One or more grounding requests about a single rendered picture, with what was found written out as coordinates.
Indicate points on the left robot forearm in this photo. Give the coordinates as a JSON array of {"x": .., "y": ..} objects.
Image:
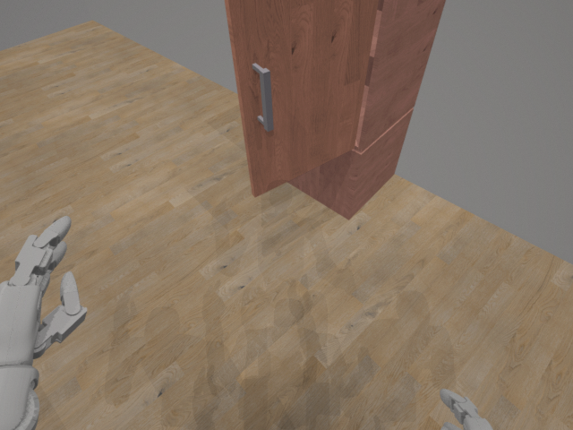
[{"x": 19, "y": 404}]

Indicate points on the cupboard door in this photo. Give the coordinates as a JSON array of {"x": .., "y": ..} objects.
[{"x": 317, "y": 52}]

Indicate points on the left robot hand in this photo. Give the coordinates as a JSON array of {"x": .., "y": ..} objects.
[{"x": 21, "y": 298}]

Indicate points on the right robot hand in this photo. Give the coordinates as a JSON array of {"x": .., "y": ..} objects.
[{"x": 465, "y": 412}]

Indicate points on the handle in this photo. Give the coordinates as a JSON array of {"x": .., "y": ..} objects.
[{"x": 266, "y": 99}]

